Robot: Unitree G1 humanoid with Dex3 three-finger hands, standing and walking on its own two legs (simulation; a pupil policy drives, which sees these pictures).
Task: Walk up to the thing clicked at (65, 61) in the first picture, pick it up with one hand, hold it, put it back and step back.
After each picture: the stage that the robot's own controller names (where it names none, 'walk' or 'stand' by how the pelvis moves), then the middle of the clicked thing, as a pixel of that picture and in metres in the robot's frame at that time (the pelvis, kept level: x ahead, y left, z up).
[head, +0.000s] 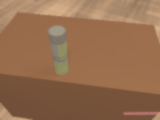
stand; (59, 52) +0.54 +0.12 -0.03
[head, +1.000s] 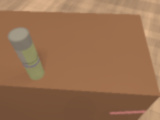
stand; (29, 57) +0.47 +0.23 -0.01
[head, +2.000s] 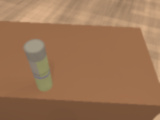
stand; (40, 68) +0.44 +0.19 -0.02
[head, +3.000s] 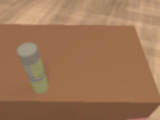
stand; (35, 70) +0.43 +0.20 -0.03
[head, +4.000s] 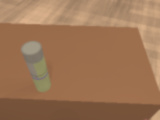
stand; (38, 69) +0.44 +0.19 -0.03
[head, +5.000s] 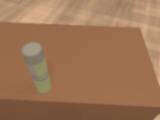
stand; (38, 70) +0.43 +0.19 -0.03
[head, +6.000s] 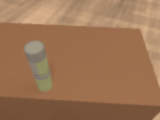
rise first; (40, 68) +0.45 +0.19 -0.03
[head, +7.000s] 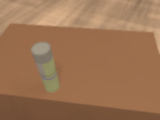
rise first; (47, 69) +0.44 +0.18 -0.02
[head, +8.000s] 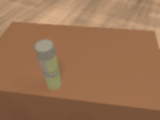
go down; (50, 67) +0.45 +0.18 -0.02
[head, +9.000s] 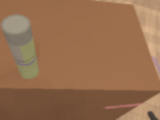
go down; (24, 52) +0.44 +0.17 +0.03
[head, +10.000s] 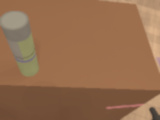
approach; (23, 49) +0.45 +0.17 +0.04
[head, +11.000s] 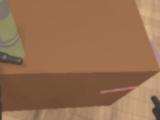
close; (4, 32) +0.47 +0.18 +0.08
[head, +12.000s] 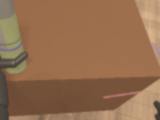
lift; (7, 37) +0.46 +0.18 +0.07
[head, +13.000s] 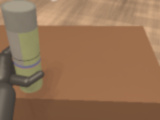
lift; (26, 52) +0.34 +0.16 +0.20
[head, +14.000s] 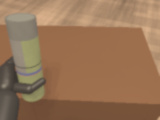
hold; (28, 61) +0.34 +0.16 +0.16
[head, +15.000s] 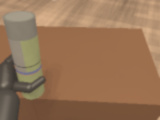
hold; (27, 59) +0.34 +0.16 +0.17
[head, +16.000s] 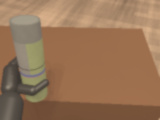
hold; (31, 62) +0.34 +0.15 +0.16
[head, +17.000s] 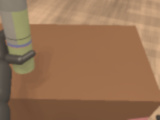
crouch; (18, 34) +0.42 +0.18 +0.19
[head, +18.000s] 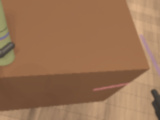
lower; out of the picture +0.50 +0.19 +0.05
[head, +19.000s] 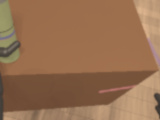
lower; out of the picture +0.50 +0.18 +0.08
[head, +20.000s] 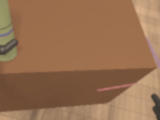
lower; out of the picture +0.50 +0.19 +0.08
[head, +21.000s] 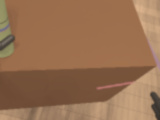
lower; out of the picture +0.51 +0.19 +0.09
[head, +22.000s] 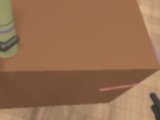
loosen; out of the picture +0.51 +0.18 +0.09
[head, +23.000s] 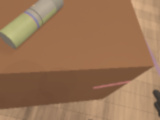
withdraw; (34, 17) +0.58 +0.08 -0.01
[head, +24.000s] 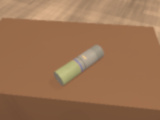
sink last; (80, 63) +0.52 +0.04 -0.06
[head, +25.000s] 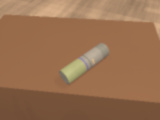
stand; (85, 62) +0.51 +0.02 -0.06
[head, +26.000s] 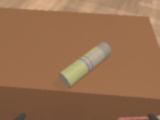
stand; (86, 63) +0.48 -0.01 -0.04
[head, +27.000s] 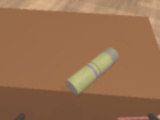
stand; (93, 69) +0.45 -0.04 -0.05
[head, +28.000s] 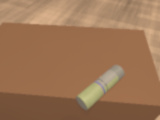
stand; (101, 85) +0.42 -0.07 -0.11
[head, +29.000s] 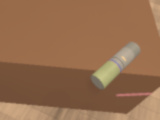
walk; (116, 64) +0.45 -0.15 -0.08
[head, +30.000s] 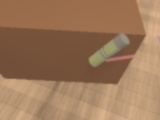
walk; (107, 51) +0.62 -0.13 -0.21
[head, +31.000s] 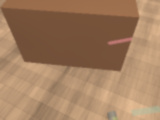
stand; out of the picture +0.40 -0.23 -0.73
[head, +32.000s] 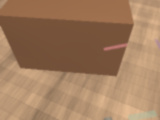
stand; out of the picture +0.37 -0.22 -0.75
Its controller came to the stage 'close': yes
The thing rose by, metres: 0.21
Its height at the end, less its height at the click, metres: -0.72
